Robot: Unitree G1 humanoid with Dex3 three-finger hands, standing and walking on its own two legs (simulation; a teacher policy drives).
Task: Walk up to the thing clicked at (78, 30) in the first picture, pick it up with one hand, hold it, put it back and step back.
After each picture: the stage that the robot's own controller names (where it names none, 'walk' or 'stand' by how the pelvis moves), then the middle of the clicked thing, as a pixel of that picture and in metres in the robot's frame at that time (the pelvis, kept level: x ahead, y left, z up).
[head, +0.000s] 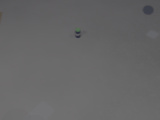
stand; (77, 33) +1.60 +0.07 -0.72
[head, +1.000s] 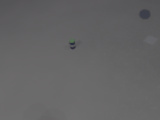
walk; (72, 44) +1.45 +0.23 -0.72
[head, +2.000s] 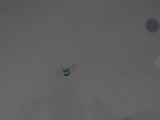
walk; (65, 70) +0.97 +0.28 -0.72
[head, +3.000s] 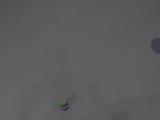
walk; (63, 104) +0.65 +0.25 -0.72
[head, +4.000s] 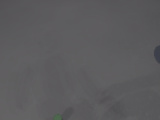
stand; out of the picture +0.45 +0.22 -0.70
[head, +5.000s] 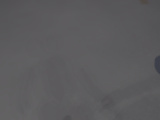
stand; out of the picture +0.43 +0.21 -0.72
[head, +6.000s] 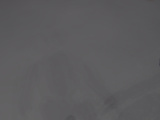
stand; out of the picture +0.41 +0.20 -0.73
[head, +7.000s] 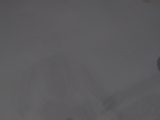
stand; out of the picture +0.41 +0.21 -0.73
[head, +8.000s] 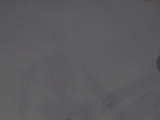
stand; out of the picture +0.39 +0.22 -0.73
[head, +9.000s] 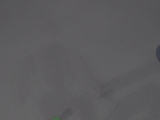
go down; out of the picture +0.41 +0.21 -0.72
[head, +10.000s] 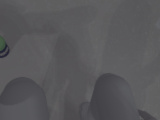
go down; out of the picture +0.46 +0.30 -0.29
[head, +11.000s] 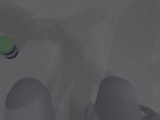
approach; (7, 48) +0.45 +0.30 -0.29
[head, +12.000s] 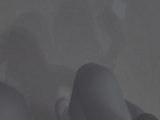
close in; out of the picture +0.43 +0.34 -0.22
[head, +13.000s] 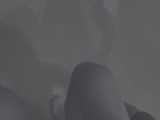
close; out of the picture +0.42 +0.34 -0.22
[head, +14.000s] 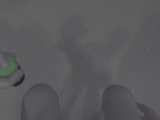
lift; (10, 72) +0.35 +0.26 -0.08
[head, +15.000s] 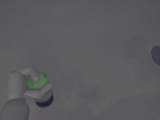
hold; (41, 90) +0.33 +0.16 +0.03
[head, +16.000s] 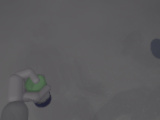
hold; (39, 91) +0.33 +0.17 -0.01
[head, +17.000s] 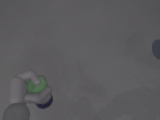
hold; (40, 93) +0.33 +0.17 -0.02
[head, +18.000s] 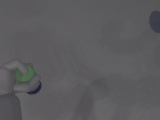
crouch; (29, 80) +0.37 +0.20 -0.07
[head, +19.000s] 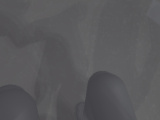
lower; out of the picture +0.46 +0.31 -0.15
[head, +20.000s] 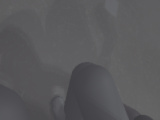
lower; out of the picture +0.40 +0.35 -0.23
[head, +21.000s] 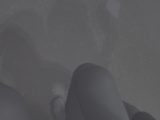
lower; out of the picture +0.40 +0.35 -0.23
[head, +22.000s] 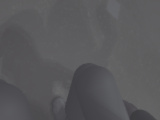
lower; out of the picture +0.39 +0.35 -0.23
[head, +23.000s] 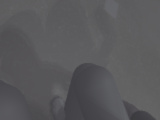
lower; out of the picture +0.39 +0.35 -0.22
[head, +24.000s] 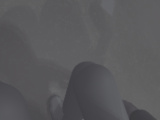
open; out of the picture +0.39 +0.34 -0.22
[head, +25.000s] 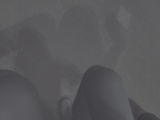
stand; out of the picture +0.39 +0.33 -0.23
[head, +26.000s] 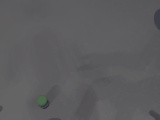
stand; (43, 102) +0.40 +0.24 -0.56
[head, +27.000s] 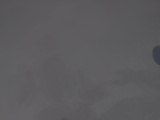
stand; out of the picture +0.38 +0.23 -0.67
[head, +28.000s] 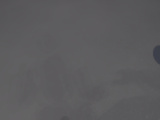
stand; out of the picture +0.38 +0.23 -0.67
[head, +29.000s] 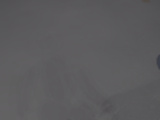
stand; out of the picture +0.39 +0.21 -0.71
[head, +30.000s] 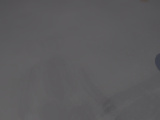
stand; out of the picture +0.38 +0.22 -0.73
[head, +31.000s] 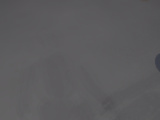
stand; out of the picture +0.37 +0.22 -0.73
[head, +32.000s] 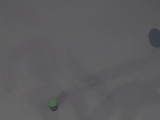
walk; (53, 104) +0.47 +0.19 -0.71
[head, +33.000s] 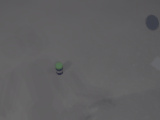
walk; (59, 68) +0.81 +0.21 -0.71
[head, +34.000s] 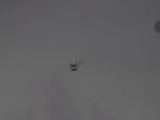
walk; (73, 65) +1.04 +0.19 -0.71
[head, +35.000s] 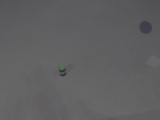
stand; (62, 70) +0.98 +0.21 -0.73
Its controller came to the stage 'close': yes
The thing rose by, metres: 0.70
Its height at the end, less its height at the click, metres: +0.00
